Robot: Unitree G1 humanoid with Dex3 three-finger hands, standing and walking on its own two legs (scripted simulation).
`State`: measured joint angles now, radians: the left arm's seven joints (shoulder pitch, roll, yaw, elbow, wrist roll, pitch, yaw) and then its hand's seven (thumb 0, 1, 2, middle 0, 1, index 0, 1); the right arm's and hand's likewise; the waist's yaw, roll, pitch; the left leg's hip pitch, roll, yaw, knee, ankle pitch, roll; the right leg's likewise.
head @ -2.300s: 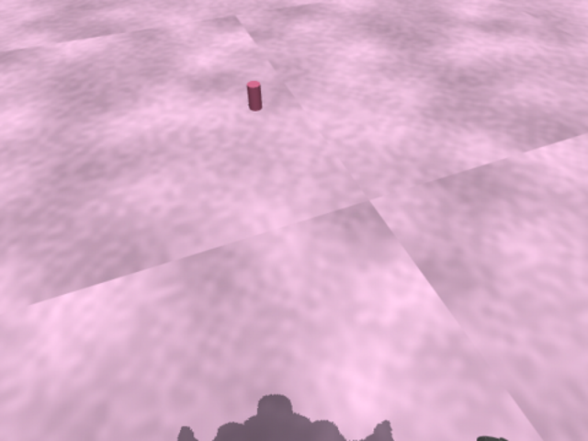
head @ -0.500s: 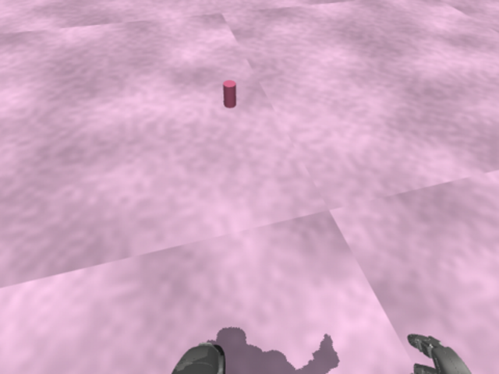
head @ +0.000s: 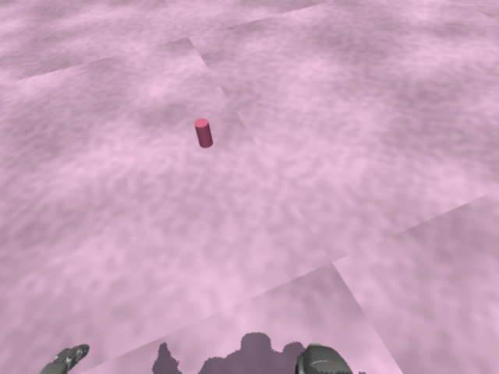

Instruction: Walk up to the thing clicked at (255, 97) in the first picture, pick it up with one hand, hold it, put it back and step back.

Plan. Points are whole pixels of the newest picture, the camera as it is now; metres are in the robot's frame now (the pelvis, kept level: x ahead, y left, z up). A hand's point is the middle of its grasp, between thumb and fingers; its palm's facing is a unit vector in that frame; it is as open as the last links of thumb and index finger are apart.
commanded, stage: walk up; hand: left
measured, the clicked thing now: (203, 133) +1.42 +0.25 -0.67
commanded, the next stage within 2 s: none
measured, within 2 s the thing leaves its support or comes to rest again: neither
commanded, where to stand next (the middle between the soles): +1.07 +0.06 m, yaw -1 degrees
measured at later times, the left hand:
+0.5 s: hand (103, 315) +0.26 +0.31 -0.14, palm faces +0.03 -0.93 -0.36, open 7.4 cm
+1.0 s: hand (149, 173) +0.60 +0.26 -0.10, palm faces -0.07 -0.91 -0.40, open 7.4 cm
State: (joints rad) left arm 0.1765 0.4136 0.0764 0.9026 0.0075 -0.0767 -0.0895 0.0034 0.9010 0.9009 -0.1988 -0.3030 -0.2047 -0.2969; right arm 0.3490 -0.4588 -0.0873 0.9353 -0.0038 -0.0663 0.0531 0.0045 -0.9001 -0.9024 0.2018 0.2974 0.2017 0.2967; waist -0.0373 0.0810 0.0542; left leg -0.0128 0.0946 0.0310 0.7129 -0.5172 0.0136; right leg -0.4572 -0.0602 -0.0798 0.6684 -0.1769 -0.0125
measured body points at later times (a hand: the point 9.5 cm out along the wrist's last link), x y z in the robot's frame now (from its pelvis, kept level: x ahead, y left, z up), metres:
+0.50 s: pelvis +0.26 +0.03 +0.01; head +0.28 +0.05 +0.46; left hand +0.26 +0.36 -0.12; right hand +0.40 -0.28 -0.08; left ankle +0.34 +0.13 -0.71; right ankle +0.13 -0.12 -0.67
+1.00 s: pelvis +0.48 -0.01 +0.01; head +0.51 -0.04 +0.46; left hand +0.61 +0.30 -0.07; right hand +0.50 -0.32 -0.13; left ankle +0.36 +0.13 -0.66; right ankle +0.57 -0.11 -0.71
